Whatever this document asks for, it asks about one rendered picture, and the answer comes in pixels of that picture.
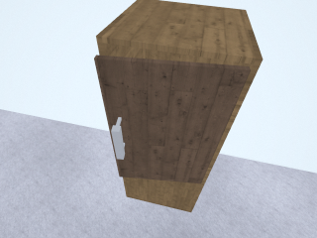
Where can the cupboard door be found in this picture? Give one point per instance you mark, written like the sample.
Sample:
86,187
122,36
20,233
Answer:
174,113

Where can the handle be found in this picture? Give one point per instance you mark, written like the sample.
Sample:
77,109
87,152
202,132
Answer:
118,142

